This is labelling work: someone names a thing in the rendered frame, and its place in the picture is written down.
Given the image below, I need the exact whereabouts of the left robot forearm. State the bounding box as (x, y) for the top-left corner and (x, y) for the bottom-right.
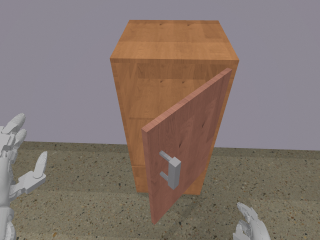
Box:
(0, 206), (17, 240)

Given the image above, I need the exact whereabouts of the left robot hand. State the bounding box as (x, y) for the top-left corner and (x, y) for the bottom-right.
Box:
(0, 113), (48, 207)

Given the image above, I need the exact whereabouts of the right robot hand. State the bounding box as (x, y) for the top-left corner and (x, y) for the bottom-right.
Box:
(233, 202), (271, 240)

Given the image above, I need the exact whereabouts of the cupboard door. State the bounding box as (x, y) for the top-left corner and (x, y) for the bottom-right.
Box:
(141, 67), (232, 225)

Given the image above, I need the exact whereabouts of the handle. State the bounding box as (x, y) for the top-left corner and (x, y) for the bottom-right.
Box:
(159, 150), (181, 190)

